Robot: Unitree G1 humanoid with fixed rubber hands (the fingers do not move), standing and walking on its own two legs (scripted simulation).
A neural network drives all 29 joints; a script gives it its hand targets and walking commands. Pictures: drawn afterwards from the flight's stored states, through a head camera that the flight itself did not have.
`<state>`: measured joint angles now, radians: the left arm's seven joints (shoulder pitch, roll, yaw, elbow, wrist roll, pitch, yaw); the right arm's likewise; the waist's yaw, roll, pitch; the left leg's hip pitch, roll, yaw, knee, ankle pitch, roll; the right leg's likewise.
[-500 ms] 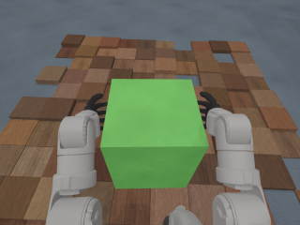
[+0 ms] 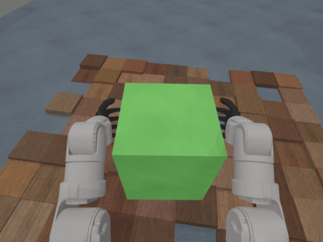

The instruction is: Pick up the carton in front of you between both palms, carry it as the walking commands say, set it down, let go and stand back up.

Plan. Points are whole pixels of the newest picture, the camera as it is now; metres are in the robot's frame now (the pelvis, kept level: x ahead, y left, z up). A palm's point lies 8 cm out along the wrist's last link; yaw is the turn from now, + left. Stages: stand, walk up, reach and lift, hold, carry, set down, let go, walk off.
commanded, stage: carry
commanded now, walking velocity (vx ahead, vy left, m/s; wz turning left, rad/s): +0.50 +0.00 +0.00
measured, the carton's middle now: (166, 145) +0.36 +0.01 +0.05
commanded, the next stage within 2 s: none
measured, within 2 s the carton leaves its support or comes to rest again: neither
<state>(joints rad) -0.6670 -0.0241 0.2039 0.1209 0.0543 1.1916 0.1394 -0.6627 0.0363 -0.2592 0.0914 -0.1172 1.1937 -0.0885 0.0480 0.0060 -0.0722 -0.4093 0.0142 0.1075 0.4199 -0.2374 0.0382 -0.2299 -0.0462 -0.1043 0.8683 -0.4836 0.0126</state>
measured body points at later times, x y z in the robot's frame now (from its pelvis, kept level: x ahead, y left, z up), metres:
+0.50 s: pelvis +0.31 -0.02 +0.01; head +0.38 -0.01 +0.46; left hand +0.66 +0.15 +0.10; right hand +0.69 -0.15 +0.11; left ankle +0.24 +0.09 -0.66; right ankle +0.30 -0.11 -0.73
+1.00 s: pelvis +0.68 -0.04 +0.01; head +0.72 -0.03 +0.45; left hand +1.05 +0.11 +0.10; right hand +1.06 -0.19 +0.10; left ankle +0.49 +0.06 -0.64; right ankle +0.77 -0.11 -0.70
